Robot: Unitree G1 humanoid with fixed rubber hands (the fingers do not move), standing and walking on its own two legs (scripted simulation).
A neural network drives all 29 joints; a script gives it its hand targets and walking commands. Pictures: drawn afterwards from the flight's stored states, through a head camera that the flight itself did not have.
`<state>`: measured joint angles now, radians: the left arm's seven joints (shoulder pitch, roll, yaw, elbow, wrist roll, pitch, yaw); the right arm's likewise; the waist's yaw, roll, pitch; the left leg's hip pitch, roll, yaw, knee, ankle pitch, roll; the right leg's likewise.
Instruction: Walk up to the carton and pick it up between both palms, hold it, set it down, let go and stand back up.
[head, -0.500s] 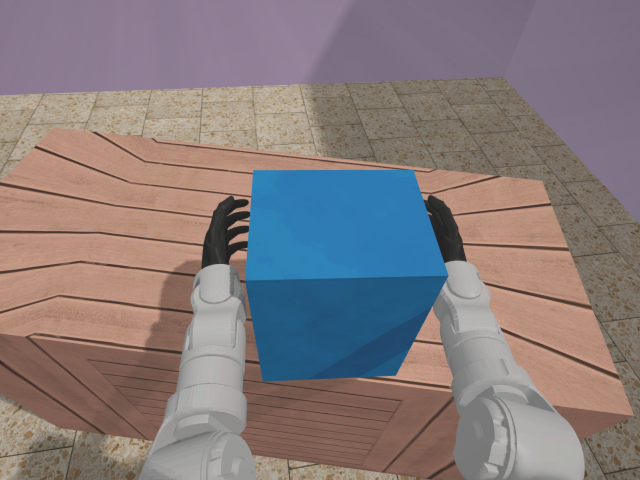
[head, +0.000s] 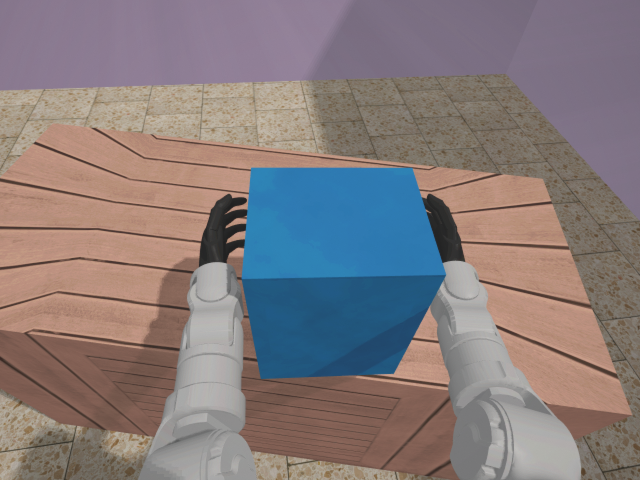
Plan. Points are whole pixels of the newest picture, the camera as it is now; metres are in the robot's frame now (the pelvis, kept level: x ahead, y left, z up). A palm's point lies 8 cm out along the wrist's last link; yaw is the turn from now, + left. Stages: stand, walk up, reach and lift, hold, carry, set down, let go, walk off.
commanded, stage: reach and lift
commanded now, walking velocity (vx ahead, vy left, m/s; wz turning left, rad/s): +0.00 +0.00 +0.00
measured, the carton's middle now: (330, 282) +0.38 +0.03 +0.02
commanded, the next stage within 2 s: none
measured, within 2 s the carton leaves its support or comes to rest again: leaves its support in 0.54 s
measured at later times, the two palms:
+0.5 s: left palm (216, 258) +0.36 +0.17 +0.07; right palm (446, 258) +0.40 -0.12 +0.07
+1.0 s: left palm (205, 234) +0.36 +0.18 +0.13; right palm (461, 245) +0.37 -0.12 +0.13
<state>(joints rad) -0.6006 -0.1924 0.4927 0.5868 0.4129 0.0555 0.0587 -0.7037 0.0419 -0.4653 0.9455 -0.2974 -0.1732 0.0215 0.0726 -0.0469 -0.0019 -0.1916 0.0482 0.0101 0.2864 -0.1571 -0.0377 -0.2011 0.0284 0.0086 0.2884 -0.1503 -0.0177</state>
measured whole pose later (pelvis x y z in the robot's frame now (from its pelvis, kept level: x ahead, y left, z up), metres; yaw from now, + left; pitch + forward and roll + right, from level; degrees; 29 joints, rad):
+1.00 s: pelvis -0.02 +0.01 +0.00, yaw +1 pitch -3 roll +0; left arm -0.66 -0.10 0.37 0.54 0.32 0.31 0.08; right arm -0.74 -0.02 -0.21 0.93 -0.03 0.00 -0.09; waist 0.01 -0.06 0.00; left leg -0.09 0.04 -0.01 0.30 -0.15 -0.03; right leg -0.08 0.02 -0.01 0.27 -0.14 -0.01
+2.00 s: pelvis -0.02 +0.02 +0.00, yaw +2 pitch -9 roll -1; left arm -0.75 -0.05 0.37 0.28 0.36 0.66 0.00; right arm -0.80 -0.06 -0.04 0.73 0.17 0.27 -0.18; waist -0.09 -0.07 0.02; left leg 0.00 0.02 -0.01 0.34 -0.18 -0.01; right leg 0.04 0.00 -0.02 0.27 -0.15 0.02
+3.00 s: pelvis -0.02 +0.02 +0.00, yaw +3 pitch -8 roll -1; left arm -0.87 0.02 0.39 0.34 0.33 0.78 -0.02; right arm -0.95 -0.10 0.00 0.76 0.29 0.43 -0.24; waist -0.09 -0.05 -0.04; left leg -0.03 0.03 -0.03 0.36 -0.19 -0.02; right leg 0.03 0.01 -0.03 0.27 -0.15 0.01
